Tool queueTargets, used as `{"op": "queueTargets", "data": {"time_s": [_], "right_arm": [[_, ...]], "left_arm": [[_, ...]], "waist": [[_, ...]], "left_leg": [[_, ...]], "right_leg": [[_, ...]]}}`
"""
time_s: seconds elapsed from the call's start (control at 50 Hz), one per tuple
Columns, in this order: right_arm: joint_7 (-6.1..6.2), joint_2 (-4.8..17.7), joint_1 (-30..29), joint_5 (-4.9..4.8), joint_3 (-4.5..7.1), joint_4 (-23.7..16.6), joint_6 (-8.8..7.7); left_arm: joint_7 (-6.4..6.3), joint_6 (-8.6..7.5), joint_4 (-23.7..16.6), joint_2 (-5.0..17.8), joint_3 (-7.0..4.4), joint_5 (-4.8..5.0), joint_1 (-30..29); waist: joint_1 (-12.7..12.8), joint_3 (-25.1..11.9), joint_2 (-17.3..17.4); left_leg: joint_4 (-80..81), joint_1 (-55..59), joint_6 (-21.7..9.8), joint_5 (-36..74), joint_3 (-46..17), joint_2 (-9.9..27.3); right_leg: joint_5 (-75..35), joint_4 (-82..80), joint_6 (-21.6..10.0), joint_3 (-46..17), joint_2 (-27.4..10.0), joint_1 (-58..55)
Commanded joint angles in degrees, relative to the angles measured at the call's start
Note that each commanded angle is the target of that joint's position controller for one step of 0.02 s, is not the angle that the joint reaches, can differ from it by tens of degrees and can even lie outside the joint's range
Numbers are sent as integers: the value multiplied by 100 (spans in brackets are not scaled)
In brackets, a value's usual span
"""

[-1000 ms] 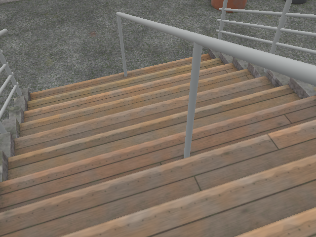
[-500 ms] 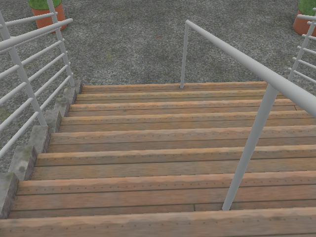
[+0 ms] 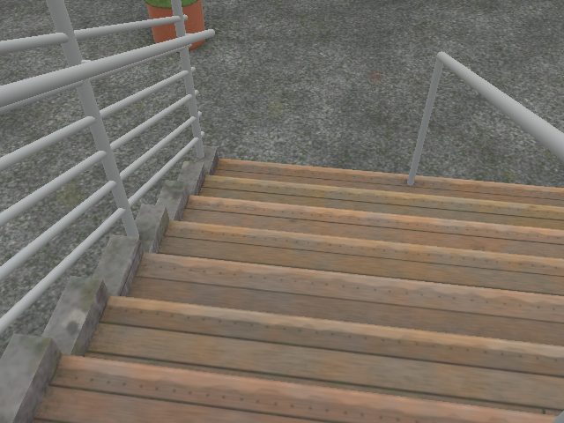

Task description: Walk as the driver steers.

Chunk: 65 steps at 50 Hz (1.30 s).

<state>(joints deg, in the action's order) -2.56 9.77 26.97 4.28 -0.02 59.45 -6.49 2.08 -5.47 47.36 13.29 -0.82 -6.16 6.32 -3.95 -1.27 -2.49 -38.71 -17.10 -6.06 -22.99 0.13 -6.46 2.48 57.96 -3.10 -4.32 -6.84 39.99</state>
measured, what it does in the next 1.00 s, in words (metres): goes down: right foot 0.15 m lower, then left foot 0.15 m lower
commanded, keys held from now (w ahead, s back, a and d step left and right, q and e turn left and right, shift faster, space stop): w+q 0.06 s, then w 0.60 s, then w+e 0.34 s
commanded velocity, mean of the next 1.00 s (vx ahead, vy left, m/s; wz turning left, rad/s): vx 0.50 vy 0.00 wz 0.07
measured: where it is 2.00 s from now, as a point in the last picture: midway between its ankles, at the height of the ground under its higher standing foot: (299, 305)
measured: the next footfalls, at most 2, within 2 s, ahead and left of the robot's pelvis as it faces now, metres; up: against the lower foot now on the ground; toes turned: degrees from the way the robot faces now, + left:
right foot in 0.16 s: +0.23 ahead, -0.15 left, -0.15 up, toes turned +3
left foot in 0.76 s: +0.62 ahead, +0.13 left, -0.30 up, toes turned +13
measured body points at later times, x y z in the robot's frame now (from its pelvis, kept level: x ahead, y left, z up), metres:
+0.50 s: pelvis +0.28 -0.07 -0.15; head +0.29 -0.06 +0.30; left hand +0.12 +0.09 -0.30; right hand +0.47 -0.25 -0.27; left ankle +0.42 +0.09 -0.81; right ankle +0.19 -0.15 -0.86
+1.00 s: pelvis +0.60 +0.04 -0.28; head +0.61 +0.04 +0.17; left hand +0.64 +0.28 -0.43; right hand +0.56 -0.21 -0.43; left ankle +0.58 +0.12 -1.01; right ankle +0.66 -0.11 -0.94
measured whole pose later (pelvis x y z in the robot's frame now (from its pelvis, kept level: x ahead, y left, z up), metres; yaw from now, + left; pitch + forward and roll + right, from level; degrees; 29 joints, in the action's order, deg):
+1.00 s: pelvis +0.60 +0.04 -0.28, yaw +1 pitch +1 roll +3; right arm -2.0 11.9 25.0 5.8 1.8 59.1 -5.5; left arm 4.4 -6.3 56.5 12.3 -2.2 -4.4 15.7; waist 0.2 0.4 -3.2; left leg -28.5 -11.9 -3.9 -17.3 13.3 -1.3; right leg 10.3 66.8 -5.2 -3.1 -6.8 40.0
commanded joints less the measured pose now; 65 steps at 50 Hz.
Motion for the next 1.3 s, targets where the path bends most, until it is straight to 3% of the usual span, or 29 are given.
{"op": "queueTargets", "data": {"time_s": [0.02, 0.1, 0.14, 0.18, 0.2, 0.22, 0.24, 0.26, 0.3, 0.32, 0.36, 0.44, 0.54, 0.6, 0.66, 0.68, 0.7, 0.72, 0.76, 0.78, 0.8, 0.84, 0.9, 0.96, 1.0, 1.04, 1.1, 1.2, 1.3], "right_arm": [[130, 411, -941, 130, -20, -843, -307], [22, 745, 257, 49, -4, -765, -61], [-84, 1053, 374, 12, 51, -580, 154], [-451, 513, 1007, 177, 18, -363, 70], [-514, 176, 1846, -24, 9, -244, 8], [-420, 554, 943, -178, 48, -673, 18], [-239, 749, -68, -243, 78, -1093, -1], [-58, 693, -406, -181, 24, -1004, 64], [14, 306, -262, -77, -134, -996, 177], [0, -82, -352, 152, -265, -982, 232], [-96, 404, -1036, 130, -85, -1039, 152], [-246, 562, -1338, 144, -31, -1095, 211], [-113, 118, -2980, 153, -173, -1452, 240], [-321, 124, -2974, 136, -259, -1396, 302], [-328, 655, -3329, 100, -131, -1712, 356], [-26, 467, -3902, -713, -80, -1598, 317], [84, 325, -3898, -847, -137, -1589, 245], [-120, 385, -3113, 113, -237, -1507, 286], [-116, 1394, -254, 112, 350, -599, 180], [-167, 1531, 1035, 251, 437, -404, 214], [-316, 1560, 1558, 126, 446, -295, 319], [-199, 1395, 706, 43, 463, -255, 350], [-97, 365, -535, 171, 158, -516, 145], [91, 269, -367, 36, 135, -443, -78], [140, 313, -254, 288, 160, -314, -83], [246, -221, -70, 327, -23, -153, -134], [223, 129, 317, 292, -87, 106, -169], [300, 142, 1040, 209, -179, 427, -70], [556, 444, 1550, 110, 90, 673, 256]], "left_arm": [[19, 47, -36, -166, 264, 198, 971], [56, 173, -238, 270, 216, -1, 235], [121, 109, 36, 437, 140, 132, 741], [160, -19, 739, 1564, -395, 220, 3041], [348, 93, 613, 1862, -419, 153, 3119], [442, 179, 651, 1702, -415, -3, 3087], [411, 160, 800, 1484, -393, 141, 2859], [371, 90, 824, 229, -7, 28, 2470], [230, 19, 682, -451, 250, -64, 1635], [39, -158, 757, -743, 328, 68, 1239], [-131, -437, 814, -428, 328, 292, 1450], [22, -378, 1306, 673, 144, 107, 2552], [-397, -163, 2257, -460, 274, 147, 4907], [-77, -96, 1593, -369, 344, 166, 3468], [5, -175, 1431, 61, 208, 149, 3054], [-273, -4, 1481, 334, 6, 733, 3264], [-416, 202, 1590, 286, 23, 606, 3523], [-220, 27, 1777, 241, 94, 201, 3782], [241, 57, 1900, 163, 32, -68, 3532], [479, 45, 2182, -559, 149, -9, 4652], [621, 32, 1993, -258, 73, 80, 4559], [526, -76, 1167, 76, -23, 377, 2379], [186, -126, 957, -341, -7, 176, 2069], [233, -81, 1104, -541, -38, 147, 2058], [309, -45, 1018, -741, 44, 154, 2196], [332, -6, 732, -602, 54, 62, 1560], [314, 85, 540, -205, -4, 185, 800], [291, 278, -73, -82, 17, 40, -460], [192, 195, 120, -70, -12, -58, -1080]], "waist": [[426, 219, -2], [172, 633, 140], [301, 492, 272], [1017, -1014, -936], [768, -1633, -1459], [1134, -1085, -658], [1230, -147, -578], [876, 448, 424], [76, 877, 531], [-28, 885, 445], [446, 399, 278], [379, 261, 96], [1432, 545, -6], [989, 658, -44], [940, 1060, 258], [1366, 1578, 738], [1489, 1599, 634], [1137, 779, -353], [128, 90, 358], [4, -1895, 1483], [-132, -3044, 1562], [-298, -751, 503], [642, 373, 298], [697, 442, 476], [776, 240, 477], [532, 417, 238], [289, 535, 294], [-48, 1260, 405], [-522, 1375, 318]], "left_leg": [[-14, -2907, -640, 143, -634, 660], [-1190, -1366, -730, -484, -2146, 1080], [-2121, -901, -704, -82, -2516, 1147], [-5623, -2743, 26, 352, -1266, 230], [-8134, -4501, 402, -2390, -518, -378], [-8908, -6015, 515, -2058, -584, -138], [-8825, -7318, 502, -1152, -726, 256], [-7865, -6838, 166, 500, -1118, 694], [-6349, -4904, 35, 1381, -1162, 1499], [-4843, -4562, -139, 2280, -1075, 1698], [-2305, -2523, 46, 3479, -155, 1402], [-2367, -2697, 376, 2951, -116, 1030], [-274, -7085, 630, 3432, -824, 1370], [5, -1754, 346, 5592, 203, 1195], [462, -1037, 297, 4494, 179, 1239], [1215, -1259, 500, 4305, 362, 1040], [1551, -1000, 601, 4221, 335, 1012], [1898, -497, 403, 3944, 286, 1113], [1961, 2717, -139, 5219, 354, 1265], [-240, 6122, -1372, 8258, -311, 2348], [-499, 6722, -2043, 8463, -1486, 3132], [941, 3939, -1463, 4904, -1463, 3209], [1880, 139, -947, 4026, -488, 2815], [2558, -390, -1170, 3572, -167, 2658], [2113, -46, -1117, 4125, 129, 2588], [1863, 599, -830, 3187, 307, 2548], [1370, -4, -489, 1875, 1061, 2078], [868, 631, -262, 1148, 626, 2531], [108, 1481, 31, 1454, 683, 2666]], "right_leg": [[-3232, -2012, 166, -10, 26, -2562], [-1556, -3545, 403, 241, 139, -2158], [-2203, -4187, 157, 405, 149, -2766], [-3520, -1989, -1137, 97, -397, -6272], [-4791, -2038, -2226, -1629, -1525, -7264], [-2892, -2586, -2355, -2637, -1940, -7114], [667, -3188, -2212, -3345, -2108, -6373], [1827, -3582, -1555, -2562, -1610, -4952], [526, -4141, -1842, -2030, -1680, -2170], [827, -4217, -1416, -1309, -914, -1652], [769, -4254, -1303, -23, -31, -657], [-1860, -3253, -1230, -368, -482, -2106], [-1212, -2073, -1150, -1547, -824, -6646], [323, -2674, -987, -222, 55, -1359], [701, -2458, -870, -201, -23, -1465], [732, -2274, -704, -336, -67, -2209], [378, -1722, -642, -366, 42, -2536], [-826, -1419, -713, -500, 4, -3140], [-1260, 797, -291, -177, 172, -1968], [2522, 3415, 133, 237, 762, -310], [4459, 5203, 283, 132, 764, 102], [3657, 5330, 107, 208, 486, 1679], [1638, 2540, -294, -272, -269, -90], [488, 687, -294, -205, -208, -568], [-193, 523, -207, -312, -318, -399], [-1281, -599, -203, -761, -548, 419], [-3261, -1698, -79, -166, -193, -600], [-2257, -2489, -247, 146, -232, -445], [-1237, -3721, -137, 729, -3, -850]]}}
Velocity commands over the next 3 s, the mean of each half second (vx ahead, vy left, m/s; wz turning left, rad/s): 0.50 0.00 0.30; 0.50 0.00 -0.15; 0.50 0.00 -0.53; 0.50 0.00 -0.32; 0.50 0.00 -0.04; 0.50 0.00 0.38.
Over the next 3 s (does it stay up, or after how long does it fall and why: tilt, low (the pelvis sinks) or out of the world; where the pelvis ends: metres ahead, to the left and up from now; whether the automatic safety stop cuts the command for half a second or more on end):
stays up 1.76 -0.28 -0.86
